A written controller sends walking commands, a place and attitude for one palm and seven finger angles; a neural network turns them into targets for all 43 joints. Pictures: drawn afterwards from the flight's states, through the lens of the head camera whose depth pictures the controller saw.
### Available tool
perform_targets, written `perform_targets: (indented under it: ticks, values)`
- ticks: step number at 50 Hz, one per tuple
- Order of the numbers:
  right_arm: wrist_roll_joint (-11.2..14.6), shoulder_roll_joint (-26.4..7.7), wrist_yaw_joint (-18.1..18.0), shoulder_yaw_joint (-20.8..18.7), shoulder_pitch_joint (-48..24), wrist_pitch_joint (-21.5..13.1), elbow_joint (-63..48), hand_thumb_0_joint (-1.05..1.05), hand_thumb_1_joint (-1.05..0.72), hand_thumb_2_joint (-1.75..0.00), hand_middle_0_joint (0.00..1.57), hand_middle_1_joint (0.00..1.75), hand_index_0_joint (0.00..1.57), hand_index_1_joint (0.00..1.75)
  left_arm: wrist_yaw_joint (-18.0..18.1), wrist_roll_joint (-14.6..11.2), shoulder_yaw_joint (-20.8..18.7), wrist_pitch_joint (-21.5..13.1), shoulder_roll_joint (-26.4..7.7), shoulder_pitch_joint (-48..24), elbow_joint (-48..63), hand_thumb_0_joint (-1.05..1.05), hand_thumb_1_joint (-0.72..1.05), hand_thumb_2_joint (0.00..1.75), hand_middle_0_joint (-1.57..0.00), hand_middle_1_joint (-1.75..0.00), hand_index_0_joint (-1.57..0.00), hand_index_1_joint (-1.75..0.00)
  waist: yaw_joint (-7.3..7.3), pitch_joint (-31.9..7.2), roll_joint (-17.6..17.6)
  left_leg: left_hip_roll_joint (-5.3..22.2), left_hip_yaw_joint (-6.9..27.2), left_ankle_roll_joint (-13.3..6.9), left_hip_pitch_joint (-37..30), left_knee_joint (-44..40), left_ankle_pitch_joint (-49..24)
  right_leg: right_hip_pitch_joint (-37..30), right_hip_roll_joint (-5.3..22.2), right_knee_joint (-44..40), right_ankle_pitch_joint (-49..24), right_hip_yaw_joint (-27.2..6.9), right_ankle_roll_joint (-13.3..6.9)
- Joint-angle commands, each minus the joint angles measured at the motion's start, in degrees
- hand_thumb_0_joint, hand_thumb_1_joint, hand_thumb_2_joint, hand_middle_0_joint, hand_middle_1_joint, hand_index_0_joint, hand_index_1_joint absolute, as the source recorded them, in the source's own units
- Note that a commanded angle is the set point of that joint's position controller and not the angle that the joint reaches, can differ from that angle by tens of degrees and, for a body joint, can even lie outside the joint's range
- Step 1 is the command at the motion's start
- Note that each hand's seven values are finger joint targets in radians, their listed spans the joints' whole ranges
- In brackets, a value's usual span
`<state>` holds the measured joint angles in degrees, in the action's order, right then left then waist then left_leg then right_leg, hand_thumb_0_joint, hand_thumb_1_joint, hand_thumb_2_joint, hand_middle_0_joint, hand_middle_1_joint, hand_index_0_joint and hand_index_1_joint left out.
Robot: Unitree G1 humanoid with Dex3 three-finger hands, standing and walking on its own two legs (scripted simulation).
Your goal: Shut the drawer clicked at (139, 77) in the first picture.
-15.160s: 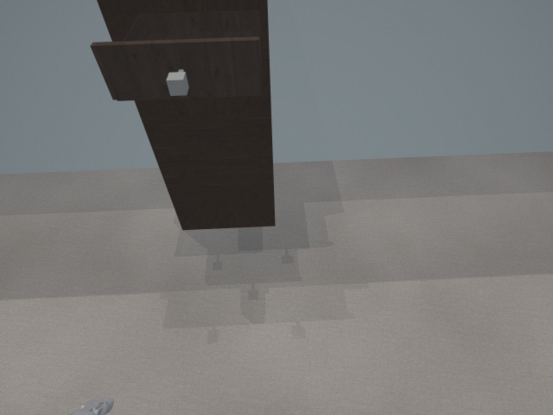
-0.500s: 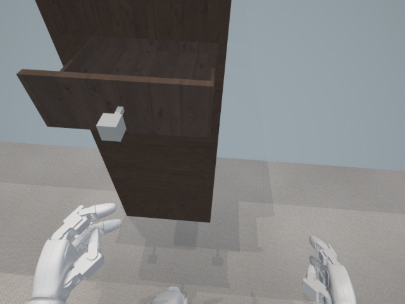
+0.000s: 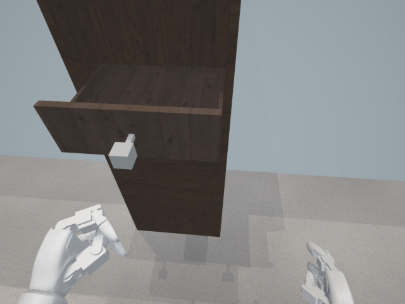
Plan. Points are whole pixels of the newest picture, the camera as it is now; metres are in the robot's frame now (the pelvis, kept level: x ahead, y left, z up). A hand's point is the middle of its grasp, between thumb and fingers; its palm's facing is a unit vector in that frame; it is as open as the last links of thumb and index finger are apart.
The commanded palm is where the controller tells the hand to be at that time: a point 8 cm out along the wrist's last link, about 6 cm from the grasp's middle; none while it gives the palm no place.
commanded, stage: raise the hand and make a fist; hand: left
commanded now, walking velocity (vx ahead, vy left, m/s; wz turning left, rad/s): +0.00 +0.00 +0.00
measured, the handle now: (126, 148) +0.39 +0.20 +0.12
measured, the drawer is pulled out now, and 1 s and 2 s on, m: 0.18 0.18 0.18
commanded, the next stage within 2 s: bring the fist close to the handle in 0.88 s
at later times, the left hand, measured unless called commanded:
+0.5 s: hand (93, 210) +0.19 +0.16 +0.21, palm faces +0.00 -0.99 -0.11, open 3.3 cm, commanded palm +0.16 +0.21 +0.21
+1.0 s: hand (95, 208) +0.19 +0.16 +0.21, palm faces +0.02 -0.99 -0.10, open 3.3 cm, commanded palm +0.16 +0.21 +0.21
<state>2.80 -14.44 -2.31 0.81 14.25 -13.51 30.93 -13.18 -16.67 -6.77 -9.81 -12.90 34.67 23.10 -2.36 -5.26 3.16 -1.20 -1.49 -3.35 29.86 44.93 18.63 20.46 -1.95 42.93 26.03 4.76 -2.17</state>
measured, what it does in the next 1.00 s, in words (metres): stands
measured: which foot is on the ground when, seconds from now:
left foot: down 0.00-1.00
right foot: down 0.00-1.00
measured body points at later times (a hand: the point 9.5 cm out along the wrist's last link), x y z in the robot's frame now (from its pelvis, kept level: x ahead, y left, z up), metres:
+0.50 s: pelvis -0.02 +0.00 +0.02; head -0.06 -0.02 +0.47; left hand +0.18 +0.21 +0.21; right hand +0.19 -0.20 -0.04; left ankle +0.05 +0.08 -0.71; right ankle -0.04 -0.09 -0.71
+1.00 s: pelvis -0.02 -0.02 +0.02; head -0.06 -0.05 +0.47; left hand +0.18 +0.21 +0.21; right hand +0.19 -0.23 -0.03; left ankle +0.05 +0.08 -0.71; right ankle -0.04 -0.09 -0.71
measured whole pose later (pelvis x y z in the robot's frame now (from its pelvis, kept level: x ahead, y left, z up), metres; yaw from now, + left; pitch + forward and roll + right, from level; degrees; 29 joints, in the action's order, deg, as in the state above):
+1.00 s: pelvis -0.02 -0.02 +0.02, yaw +0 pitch -5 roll -1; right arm 4.1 -14.9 -4.1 4.9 11.2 -12.2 34.7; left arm -11.1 -18.1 -12.5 14.9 -16.7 15.9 27.5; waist -3.6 -2.5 4.3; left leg -1.0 -0.8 -1.9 14.6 31.0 11.4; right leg 5.8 -2.8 29.7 19.1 4.9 -3.4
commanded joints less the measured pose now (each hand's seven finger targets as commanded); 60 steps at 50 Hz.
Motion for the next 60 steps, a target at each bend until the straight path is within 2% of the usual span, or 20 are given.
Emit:
perform_targets:
  ticks: [1,2,5,8,10,12,21,24,26,27,29,32,41,42,43,47,51,54,57,60]
  values:
    - [0.0,-5.6,-0.6,-1.0,-5.4,-3.7,-10.0,0.00,-0.90,-0.90,0.20,0.30,0.20,0.30,2.2,0.2,-2.3,-1.6,-6.0,-9.4,16.0,0.00,0.90,0.90,-1.24,-1.43,-1.24,-1.43,1.37,-2.4,-0.6,2.6,6.7,0.6,-13.9,-9.4,-5.7,6.9,0.2,-8.5,-10.6,-0.4,1.2]
    - [-0.1,-5.9,-0.7,-0.8,-5.8,-3.5,-9.9,0.00,-0.90,-0.90,0.20,0.30,0.20,0.30,2.8,0.6,-2.8,-0.6,-7.2,-10.6,16.0,0.00,0.90,0.90,-1.26,-1.45,-1.26,-1.45,1.40,-2.1,-2.7,2.6,6.6,0.3,-13.6,-9.5,-4.9,6.4,0.1,-9.3,-9.9,-0.9,1.4]
    - [0.2,-5.4,-0.9,0.0,-6.5,-3.3,-10.3,0.00,-0.90,-0.90,0.20,0.30,0.20,0.30,3.1,1.0,-1.9,2.7,-6.1,-11.5,17.0,0.00,0.90,0.90,-1.32,-1.51,-1.32,-1.51,0.23,-2.9,1.6,2.6,6.5,0.9,-15.8,-11.6,-5.4,4.0,0.5,-10.1,-10.6,-0.6,0.9]
    - [0.3,-5.5,-0.9,0.7,-7.7,-3.0,-10.3,0.00,-0.90,-0.90,0.20,0.30,0.20,0.30,3.2,0.9,-1.9,6.6,-6.4,-13.6,17.1,0.00,0.90,0.90,-1.38,-1.58,-1.38,-1.58,-0.21,-2.0,-1.2,2.8,6.5,0.9,-16.3,-13.4,-5.1,2.4,0.5,-11.6,-10.7,-0.4,0.9]
    - [0.4,-5.2,-0.7,1.2,-8.4,-2.8,-10.5,0.00,-0.90,-0.90,0.20,0.30,0.20,0.30,3.3,0.6,-2.2,9.1,-6.7,-15.0,19.5,0.00,0.90,0.90,-1.40,-1.60,-1.40,-1.60,-0.74,-2.1,1.5,2.7,6.6,1.3,-17.6,-14.6,-5.6,1.2,0.5,-12.1,-11.4,-0.2,0.7]
    - [0.4,-5.5,-0.7,1.4,-9.4,-2.5,-10.3,0.00,-0.90,-0.90,0.20,0.30,0.20,0.30,3.7,0.4,-4.1,11.7,-8.4,-15.4,19.2,0.00,0.90,0.90,-1.40,-1.60,-1.40,-1.60,-1.13,-1.4,-1.0,2.7,6.4,1.1,-17.5,-15.1,-5.7,0.2,0.4,-13.4,-11.5,-0.5,0.8]
    - [1.0,-5.2,-1.4,2.3,-12.7,-1.6,-8.8,0.00,-0.90,-0.90,0.20,0.30,0.20,0.30,4.7,-0.4,-5.6,19.0,-8.8,-28.9,20.9,0.00,0.90,0.90,-1.40,-1.60,-1.40,-1.60,-0.98,-0.4,-1.2,2.0,6.1,1.2,-21.1,-18.3,-2.6,-1.2,0.9,-17.3,-8.1,-1.1,1.0]
    - [1.1,-5.4,-1.8,2.5,-13.6,-1.4,-7.8,0.00,-0.90,-0.90,0.20,0.30,0.20,0.30,4.6,-0.7,-7.8,21.4,-10.9,-31.1,19.6,0.00,0.90,0.90,-1.40,-1.60,-1.40,-1.60,-1.44,-0.3,-1.0,1.8,5.7,1.2,-21.9,-18.8,-3.5,-2.3,1.2,-18.8,-8.3,-1.7,1.0]
    - [1.2,-5.3,-1.8,2.5,-14.2,-1.1,-7.6,0.00,-0.90,-0.90,0.20,0.30,0.20,0.30,3.9,-1.1,-6.4,23.4,-8.6,-30.0,16.5,0.00,0.90,0.90,-1.40,-1.60,-1.40,-1.60,-1.34,1.2,-2.2,1.6,5.5,1.2,-22.2,-19.0,-3.5,-1.9,1.2,-19.4,-8.5,-1.7,1.2]
    - [1.3,-5.7,-1.7,2.3,-14.4,-1.0,-7.4,0.00,-0.90,-0.90,0.20,0.30,0.20,0.30,3.6,-1.4,-7.2,24.3,-9.2,-28.9,14.3,0.00,0.90,0.90,-1.40,-1.60,-1.40,-1.60,-1.65,1.7,-4.5,1.6,5.5,1.1,-21.6,-18.8,-3.5,-2.3,1.2,-20.1,-8.3,-2.2,1.4]
    - [1.3,-5.7,-1.8,2.4,-14.9,-0.5,-7.5,0.00,-0.90,-0.90,0.20,0.30,0.20,0.30,3.4,-1.5,-7.7,25.3,-9.6,-31.1,14.7,0.00,0.90,0.90,-1.40,-1.60,-1.40,-1.60,-1.52,1.8,-4.1,1.2,5.0,1.0,-21.8,-19.2,-3.1,-2.2,1.4,-20.8,-7.2,-2.5,1.6]
    - [1.1,-5.8,-1.8,2.2,-15.3,-0.4,-7.6,0.00,-0.90,-0.90,0.20,0.30,0.20,0.30,3.9,-1.1,-10.1,24.8,-12.4,-32.4,17.0,0.00,0.90,0.90,-1.40,-1.60,-1.40,-1.60,-1.85,0.9,-1.6,1.0,4.5,1.1,-22.8,-18.5,-4.3,-2.7,1.6,-21.4,-7.4,-3.4,1.5]
    - [1.1,-5.7,-1.9,1.9,-14.3,-1.8,-7.2,0.00,-0.90,-0.90,0.20,0.30,0.20,0.30,2.9,-1.6,-9.3,21.3,-10.8,-31.7,16.4,0.00,0.90,0.90,-1.40,-1.60,-1.40,-1.60,-1.01,0.9,-0.9,1.1,3.9,0.9,-24.7,-17.7,-6.5,-2.5,2.0,-22.4,-9.3,-4.0,1.9]
    - [1.2,-6.0,-1.8,1.6,-14.1,-2.0,-7.0,0.00,-0.90,-0.90,0.20,0.30,0.20,0.30,2.7,-1.5,-10.5,21.3,-12.2,-29.8,15.7,0.00,0.90,0.90,-1.40,-1.60,-1.40,-1.60,-1.44,1.7,-1.0,1.2,3.9,1.0,-24.1,-17.4,-7.0,-2.6,1.9,-22.8,-10.0,-4.2,1.9]
    - [1.2,-5.8,-1.7,1.8,-14.3,-2.1,-7.1,0.00,-0.90,-0.90,0.20,0.30,0.20,0.30,2.4,-1.5,-8.9,21.3,-10.6,-30.2,16.6,0.00,0.90,0.90,-1.40,-1.60,-1.40,-1.60,-1.14,1.5,0.5,1.0,3.7,0.9,-24.4,-17.7,-7.1,-2.7,2.1,-22.3,-10.4,-4.0,1.9]
    - [1.2,-6.2,-2.1,1.6,-13.9,-2.3,-6.6,0.00,-0.90,-0.90,0.20,0.30,0.20,0.30,2.1,-1.9,-11.5,21.3,-13.2,-30.2,15.1,0.00,0.90,0.90,-1.40,-1.60,-1.40,-1.60,-1.19,2.2,-2.4,1.2,3.9,0.8,-23.7,-17.0,-7.4,-2.4,2.1,-23.2,-10.2,-4.7,2.3]
    - [1.2,-6.0,-2.1,1.5,-13.3,-2.9,-6.8,0.00,-0.90,-0.90,0.20,0.30,0.20,0.30,1.9,-2.5,-10.7,20.1,-10.9,-28.9,13.7,0.00,0.90,0.90,-1.40,-1.60,-1.40,-1.60,-0.93,0.0,-2.1,1.1,3.8,0.8,-24.5,-16.8,-8.5,-2.6,2.1,-21.5,-12.4,-3.9,2.4]
    - [1.3,-6.3,-2.4,1.2,-12.6,-2.9,-5.8,0.00,-0.90,-0.90,0.20,0.30,0.20,0.30,1.9,-2.5,-11.0,19.5,-11.5,-30.9,9.1,0.00,0.90,0.90,-1.40,-1.60,-1.40,-1.60,-0.15,2.5,-5.5,1.1,3.9,0.8,-22.5,-16.0,-7.6,-1.3,2.4,-22.4,-11.4,-5.3,3.1]
    - [1.2,-6.3,-2.5,1.1,-12.8,-3.4,-6.1,0.00,-0.90,-0.90,0.20,0.30,0.20,0.30,1.9,-1.4,-9.3,17.4,-11.4,-33.6,10.3,0.00,0.90,0.90,-1.40,-1.60,-1.40,-1.60,-0.03,1.7,-1.4,1.0,3.7,0.8,-23.3,-15.6,-7.7,-1.1,2.5,-22.0,-10.9,-5.8,2.8]
    - [0.9,-6.1,-2.4,0.9,-11.5,-3.6,-6.2,0.00,-0.90,-0.90,0.20,0.30,0.20,0.30,1.8,-1.3,-10.9,15.4,-12.0,-30.4,9.0,0.00,0.90,0.90,-1.40,-1.60,-1.40,-1.60,-0.44,-2.0,-3.1,1.0,3.4,0.8,-23.8,-15.5,-10.7,-3.1,2.4,-20.0,-16.8,-4.6,2.8]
